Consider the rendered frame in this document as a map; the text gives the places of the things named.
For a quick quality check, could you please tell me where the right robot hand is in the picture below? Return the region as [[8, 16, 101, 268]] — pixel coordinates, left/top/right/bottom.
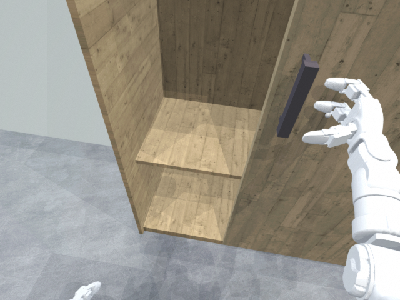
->
[[302, 77, 383, 148]]

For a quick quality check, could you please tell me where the wardrobe door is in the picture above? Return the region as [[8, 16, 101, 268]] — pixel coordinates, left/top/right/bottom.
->
[[223, 0, 400, 266]]

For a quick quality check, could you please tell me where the left robot hand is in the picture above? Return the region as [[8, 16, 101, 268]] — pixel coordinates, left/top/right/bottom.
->
[[70, 281, 101, 300]]

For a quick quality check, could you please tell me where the handle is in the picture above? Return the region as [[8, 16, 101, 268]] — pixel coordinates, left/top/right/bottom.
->
[[276, 53, 319, 138]]

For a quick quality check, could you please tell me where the right robot upper arm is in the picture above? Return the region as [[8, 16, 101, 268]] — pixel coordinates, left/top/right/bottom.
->
[[342, 243, 400, 300]]

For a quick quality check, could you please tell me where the robot right forearm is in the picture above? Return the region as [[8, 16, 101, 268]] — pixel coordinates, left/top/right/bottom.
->
[[347, 132, 400, 251]]

